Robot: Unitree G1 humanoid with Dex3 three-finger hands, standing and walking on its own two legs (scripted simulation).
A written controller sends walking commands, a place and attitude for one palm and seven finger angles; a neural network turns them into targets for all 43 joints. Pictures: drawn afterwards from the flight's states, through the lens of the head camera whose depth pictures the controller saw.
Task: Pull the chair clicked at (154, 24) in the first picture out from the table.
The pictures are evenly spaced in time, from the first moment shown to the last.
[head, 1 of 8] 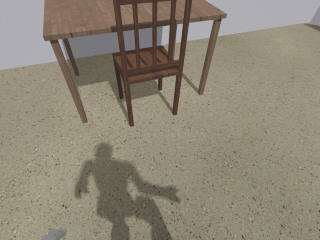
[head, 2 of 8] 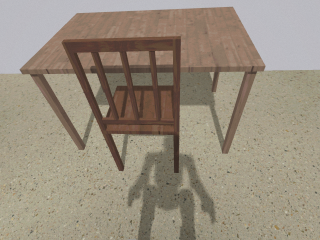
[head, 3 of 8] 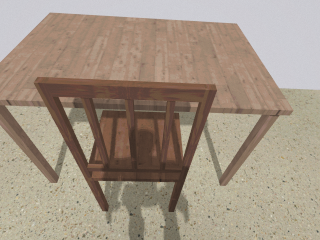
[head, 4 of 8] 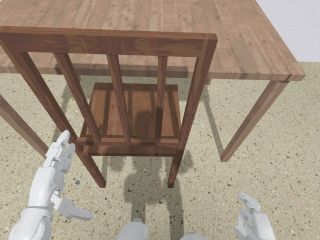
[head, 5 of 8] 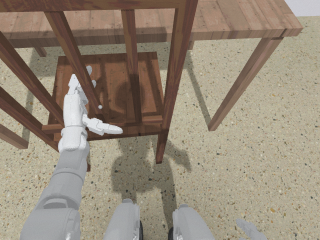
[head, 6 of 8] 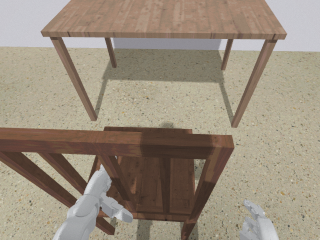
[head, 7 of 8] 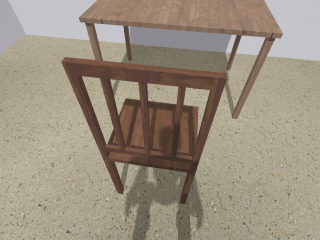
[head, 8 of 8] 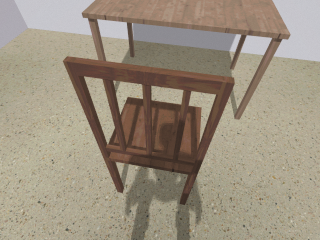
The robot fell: no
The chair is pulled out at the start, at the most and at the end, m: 0.00 0.61 0.60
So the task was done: yes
